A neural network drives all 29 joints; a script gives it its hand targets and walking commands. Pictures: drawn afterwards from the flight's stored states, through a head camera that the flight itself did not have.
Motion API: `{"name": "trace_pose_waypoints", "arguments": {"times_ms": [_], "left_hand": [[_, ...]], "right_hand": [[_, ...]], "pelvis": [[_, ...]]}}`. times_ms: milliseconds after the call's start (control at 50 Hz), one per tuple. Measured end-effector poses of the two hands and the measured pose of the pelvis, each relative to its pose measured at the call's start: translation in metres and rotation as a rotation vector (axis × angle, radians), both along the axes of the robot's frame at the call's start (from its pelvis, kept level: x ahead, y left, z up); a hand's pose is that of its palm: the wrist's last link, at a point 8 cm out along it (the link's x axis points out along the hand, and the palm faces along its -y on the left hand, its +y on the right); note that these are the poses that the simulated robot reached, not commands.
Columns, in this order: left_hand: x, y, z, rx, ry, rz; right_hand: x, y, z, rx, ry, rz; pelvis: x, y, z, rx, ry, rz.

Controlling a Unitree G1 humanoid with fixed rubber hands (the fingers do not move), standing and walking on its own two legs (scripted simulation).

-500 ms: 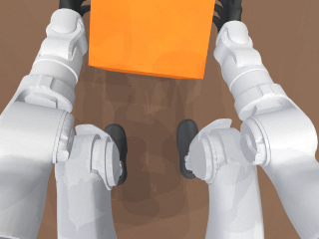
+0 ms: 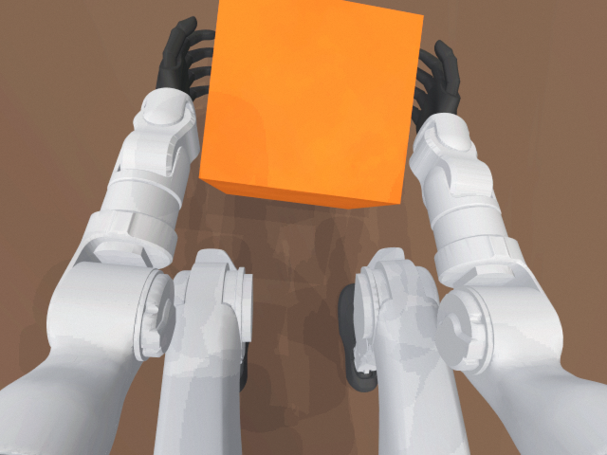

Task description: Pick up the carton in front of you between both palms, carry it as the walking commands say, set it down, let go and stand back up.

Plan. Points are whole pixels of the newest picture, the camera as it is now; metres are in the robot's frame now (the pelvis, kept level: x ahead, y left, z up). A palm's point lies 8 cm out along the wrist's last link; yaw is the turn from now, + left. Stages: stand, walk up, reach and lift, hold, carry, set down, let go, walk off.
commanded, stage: reach and lift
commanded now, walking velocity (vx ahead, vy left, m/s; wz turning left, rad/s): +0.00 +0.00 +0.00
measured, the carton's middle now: (302, 125) +0.50 +0.01 -0.16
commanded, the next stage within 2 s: none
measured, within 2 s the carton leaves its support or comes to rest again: neither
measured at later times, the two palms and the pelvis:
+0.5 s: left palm (106, 51) +0.47 +0.16 +0.07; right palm (530, 70) +0.47 -0.14 +0.08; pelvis +0.02 +0.00 +0.13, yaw +2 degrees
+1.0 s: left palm out of the picture +0.43 +0.16 +0.24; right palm out of the picture +0.44 -0.14 +0.25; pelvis +0.07 +0.00 +0.27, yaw +2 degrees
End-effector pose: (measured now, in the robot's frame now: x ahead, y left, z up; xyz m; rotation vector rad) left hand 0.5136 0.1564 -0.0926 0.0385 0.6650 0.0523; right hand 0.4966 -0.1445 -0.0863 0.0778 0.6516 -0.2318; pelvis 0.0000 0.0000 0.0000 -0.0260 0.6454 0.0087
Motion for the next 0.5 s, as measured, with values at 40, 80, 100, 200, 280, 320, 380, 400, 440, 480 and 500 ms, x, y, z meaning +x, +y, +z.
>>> {"name": "trace_pose_waypoints", "arguments": {"times_ms": [40, 80, 100, 200, 280, 320, 380, 400, 440, 480, 500], "left_hand": [[-0.005, 0.003, 0.022, -0.008, 0.004, 0.018], [-0.009, 0.005, 0.042, -0.013, 0.015, 0.029], [-0.011, 0.005, 0.050, -0.014, 0.020, 0.032], [-0.020, 0.005, 0.085, -0.011, 0.030, 0.044], [-0.025, 0.005, 0.105, -0.014, 0.027, 0.048], [-0.028, 0.005, 0.115, -0.017, 0.024, 0.051], [-0.032, 0.004, 0.130, -0.020, 0.020, 0.056], [-0.033, 0.004, 0.135, -0.022, 0.018, 0.057], [-0.036, 0.004, 0.147, -0.026, 0.015, 0.062], [-0.039, 0.005, 0.159, -0.029, 0.014, 0.066], [-0.040, 0.005, 0.165, -0.031, 0.013, 0.069]], "right_hand": [[-0.003, 0.003, 0.021, 0.006, 0.002, 0.004], [-0.006, 0.005, 0.039, 0.005, 0.012, 0.009], [-0.007, 0.005, 0.048, 0.003, 0.016, 0.012], [-0.012, 0.004, 0.083, -0.005, 0.025, 0.024], [-0.014, 0.006, 0.106, 0.002, 0.019, 0.043], [-0.016, 0.005, 0.116, 0.001, 0.016, 0.045], [-0.019, 0.005, 0.132, 0.001, 0.011, 0.046], [-0.020, 0.005, 0.137, 0.002, 0.009, 0.046], [-0.022, 0.005, 0.149, 0.003, 0.006, 0.047], [-0.024, 0.005, 0.161, 0.005, 0.004, 0.048], [-0.025, 0.005, 0.167, 0.006, 0.004, 0.048]], "pelvis": [[0.001, -0.001, 0.011, 0.000, 0.013, 0.005], [0.001, -0.002, 0.023, -0.001, 0.027, 0.012], [0.002, -0.003, 0.029, -0.002, 0.034, 0.016], [0.004, -0.005, 0.058, 0.001, 0.064, 0.023], [0.007, -0.005, 0.078, 0.003, 0.076, 0.021], [0.009, -0.006, 0.087, 0.004, 0.077, 0.021], [0.013, -0.005, 0.101, 0.006, 0.074, 0.020], [0.014, -0.005, 0.105, 0.007, 0.071, 0.020], [0.017, -0.005, 0.114, 0.008, 0.064, 0.021], [0.020, -0.005, 0.124, 0.008, 0.053, 0.021], [0.022, -0.005, 0.128, 0.009, 0.047, 0.021]]}}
